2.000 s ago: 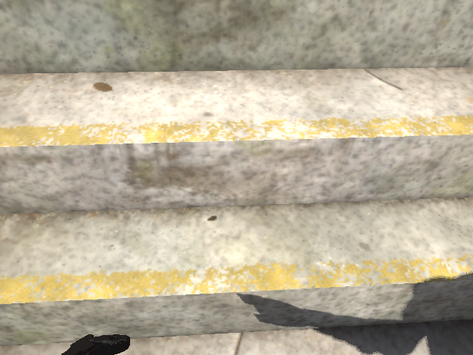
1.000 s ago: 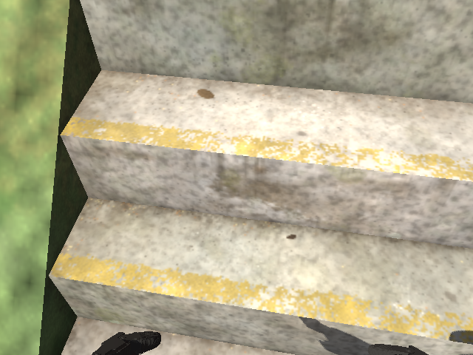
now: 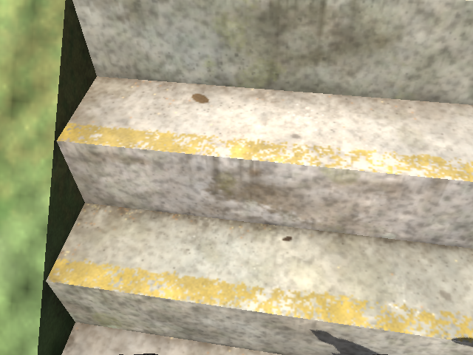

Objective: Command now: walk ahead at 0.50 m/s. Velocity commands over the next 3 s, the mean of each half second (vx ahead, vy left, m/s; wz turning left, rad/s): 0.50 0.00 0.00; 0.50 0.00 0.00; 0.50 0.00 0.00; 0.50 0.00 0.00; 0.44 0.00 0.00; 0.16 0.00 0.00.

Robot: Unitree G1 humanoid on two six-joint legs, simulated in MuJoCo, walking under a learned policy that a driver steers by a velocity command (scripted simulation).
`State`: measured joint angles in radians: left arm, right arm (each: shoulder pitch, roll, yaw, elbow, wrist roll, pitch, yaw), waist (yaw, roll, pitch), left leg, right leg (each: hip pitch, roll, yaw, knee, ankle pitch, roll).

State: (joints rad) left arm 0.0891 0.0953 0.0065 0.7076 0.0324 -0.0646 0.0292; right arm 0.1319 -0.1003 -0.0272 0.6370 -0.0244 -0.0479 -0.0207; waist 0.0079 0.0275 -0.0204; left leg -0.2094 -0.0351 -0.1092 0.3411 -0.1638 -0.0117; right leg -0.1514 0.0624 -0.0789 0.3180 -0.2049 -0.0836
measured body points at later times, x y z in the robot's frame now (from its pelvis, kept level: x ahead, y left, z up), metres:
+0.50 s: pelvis +0.00 +0.00 +0.00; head +0.01 -0.02 +0.45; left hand +0.18 +0.19 -0.09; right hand +0.18 -0.20 -0.10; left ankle +0.01 +0.13 -0.75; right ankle -0.02 -0.06 -0.75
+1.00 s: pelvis +0.00 +0.00 +0.00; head +0.01 -0.01 +0.45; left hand +0.18 +0.19 -0.10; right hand +0.17 -0.20 -0.10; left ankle +0.01 +0.13 -0.75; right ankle -0.02 -0.06 -0.75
